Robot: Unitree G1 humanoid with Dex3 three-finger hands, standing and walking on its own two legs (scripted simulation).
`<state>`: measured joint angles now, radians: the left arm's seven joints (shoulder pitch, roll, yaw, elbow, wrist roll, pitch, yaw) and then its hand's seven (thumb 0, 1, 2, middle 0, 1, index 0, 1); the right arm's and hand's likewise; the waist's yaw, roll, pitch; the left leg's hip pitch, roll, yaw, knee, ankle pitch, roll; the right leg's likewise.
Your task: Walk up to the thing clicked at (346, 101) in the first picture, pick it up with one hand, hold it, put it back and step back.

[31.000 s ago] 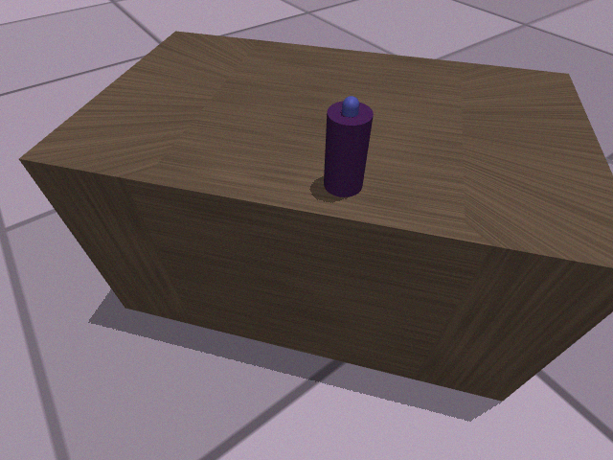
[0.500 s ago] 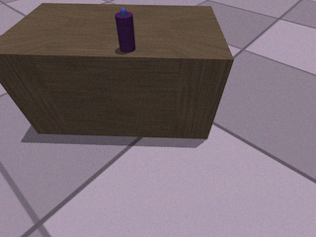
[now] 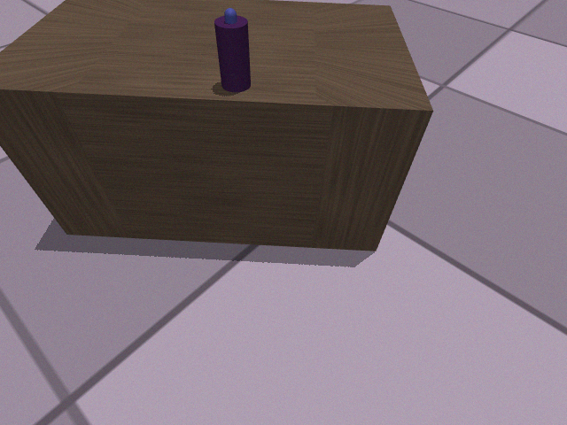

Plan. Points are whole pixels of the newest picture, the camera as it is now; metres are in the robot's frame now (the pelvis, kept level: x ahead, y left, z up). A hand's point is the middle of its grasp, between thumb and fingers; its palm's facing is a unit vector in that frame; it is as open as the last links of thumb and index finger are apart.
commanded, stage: step back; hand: left
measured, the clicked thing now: (233, 49) +1.03 +0.19 +0.03
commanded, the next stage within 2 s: stand in 0.16 s
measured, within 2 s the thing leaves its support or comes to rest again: neither
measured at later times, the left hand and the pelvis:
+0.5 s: hand out of the picture +0.09 +0.24 -0.14, palm faces -0.04 -0.94 -0.33, open 7.4 cm; pelvis +0.00 -0.01 +0.01, yaw -1 degrees
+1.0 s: hand out of the picture +0.06 +0.24 -0.14, palm faces -0.05 -0.94 -0.34, open 7.4 cm; pelvis -0.01 -0.01 +0.01, yaw -1 degrees
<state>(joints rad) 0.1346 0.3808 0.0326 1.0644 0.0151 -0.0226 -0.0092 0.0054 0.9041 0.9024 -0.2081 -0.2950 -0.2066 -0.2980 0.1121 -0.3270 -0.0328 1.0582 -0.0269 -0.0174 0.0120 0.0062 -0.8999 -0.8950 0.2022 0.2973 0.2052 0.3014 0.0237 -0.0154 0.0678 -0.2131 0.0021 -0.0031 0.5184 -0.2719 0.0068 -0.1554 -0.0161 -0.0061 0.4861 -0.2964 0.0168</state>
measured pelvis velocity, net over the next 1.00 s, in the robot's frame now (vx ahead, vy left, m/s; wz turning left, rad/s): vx -0.01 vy -0.01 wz -0.01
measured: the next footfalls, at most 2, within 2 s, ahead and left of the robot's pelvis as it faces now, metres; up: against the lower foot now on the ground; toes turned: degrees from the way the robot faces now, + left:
none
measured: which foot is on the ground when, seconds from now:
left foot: down 0.00-1.00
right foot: down 0.00-1.00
